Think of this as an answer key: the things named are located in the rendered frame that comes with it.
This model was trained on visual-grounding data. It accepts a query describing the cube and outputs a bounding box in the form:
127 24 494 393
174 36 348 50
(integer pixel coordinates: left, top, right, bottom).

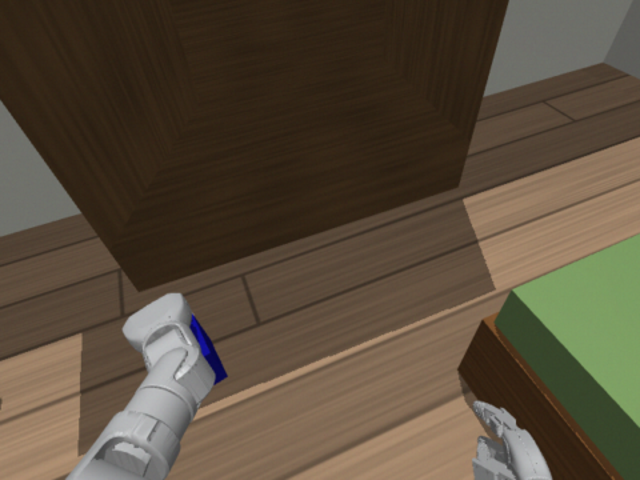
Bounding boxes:
190 314 228 386

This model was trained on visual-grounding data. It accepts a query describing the bed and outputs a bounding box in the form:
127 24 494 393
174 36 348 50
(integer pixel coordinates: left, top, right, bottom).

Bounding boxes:
457 234 640 480

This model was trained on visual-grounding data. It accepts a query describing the left robot hand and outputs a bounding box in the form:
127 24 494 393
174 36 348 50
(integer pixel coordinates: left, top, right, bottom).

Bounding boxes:
122 293 195 353

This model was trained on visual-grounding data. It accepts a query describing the left robot arm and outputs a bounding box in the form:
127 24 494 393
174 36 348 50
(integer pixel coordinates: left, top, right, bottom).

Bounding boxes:
65 321 216 480

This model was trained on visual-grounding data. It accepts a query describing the right robot hand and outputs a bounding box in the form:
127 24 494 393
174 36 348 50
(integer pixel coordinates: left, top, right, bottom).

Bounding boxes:
472 401 553 480

